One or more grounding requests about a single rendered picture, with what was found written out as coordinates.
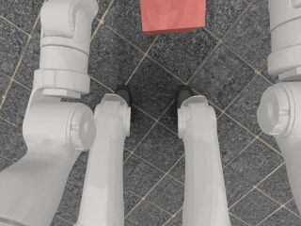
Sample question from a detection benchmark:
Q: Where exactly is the robot shin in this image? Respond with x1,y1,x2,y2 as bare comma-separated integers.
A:
94,93,127,120
181,95,217,128

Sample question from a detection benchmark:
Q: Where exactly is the left robot shin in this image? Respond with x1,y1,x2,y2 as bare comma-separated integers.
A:
94,93,127,120

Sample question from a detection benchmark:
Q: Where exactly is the robot right forearm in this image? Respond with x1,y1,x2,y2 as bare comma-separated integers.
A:
267,0,301,80

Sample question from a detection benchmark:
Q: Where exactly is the right robot upper arm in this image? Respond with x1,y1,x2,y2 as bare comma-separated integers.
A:
257,81,301,217

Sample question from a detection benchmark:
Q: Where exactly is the left robot upper arm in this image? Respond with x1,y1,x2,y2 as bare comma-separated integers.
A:
0,101,97,226

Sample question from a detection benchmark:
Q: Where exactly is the right robot shin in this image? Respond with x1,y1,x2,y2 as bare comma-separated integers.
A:
181,95,217,128

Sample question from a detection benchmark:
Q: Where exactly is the robot left forearm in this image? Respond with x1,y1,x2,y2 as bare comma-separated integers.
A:
23,0,99,137

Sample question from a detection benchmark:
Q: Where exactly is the carton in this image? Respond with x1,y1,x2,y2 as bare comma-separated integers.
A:
140,0,206,36

